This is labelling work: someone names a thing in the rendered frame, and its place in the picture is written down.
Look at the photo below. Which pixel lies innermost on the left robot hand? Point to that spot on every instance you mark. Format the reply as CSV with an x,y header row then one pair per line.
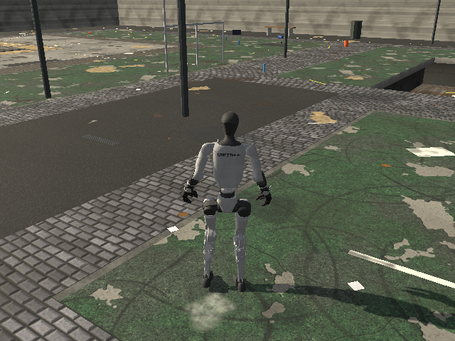
x,y
185,195

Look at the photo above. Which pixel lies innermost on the left robot forearm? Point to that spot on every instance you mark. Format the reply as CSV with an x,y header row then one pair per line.
x,y
191,183

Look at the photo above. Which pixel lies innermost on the right robot hand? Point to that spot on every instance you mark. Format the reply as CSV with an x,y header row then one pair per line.
x,y
261,196

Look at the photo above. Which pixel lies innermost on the robot right upper arm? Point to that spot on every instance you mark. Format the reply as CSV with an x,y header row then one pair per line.
x,y
251,151

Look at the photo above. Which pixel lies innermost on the robot left upper arm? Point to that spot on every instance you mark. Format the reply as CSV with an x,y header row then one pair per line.
x,y
205,150

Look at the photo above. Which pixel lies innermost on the right robot forearm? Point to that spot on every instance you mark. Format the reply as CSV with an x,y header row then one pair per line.
x,y
263,186

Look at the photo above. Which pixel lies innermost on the left robot thigh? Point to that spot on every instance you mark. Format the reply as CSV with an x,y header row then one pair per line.
x,y
210,207

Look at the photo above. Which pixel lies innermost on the robot torso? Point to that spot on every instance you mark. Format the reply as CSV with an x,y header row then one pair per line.
x,y
228,167

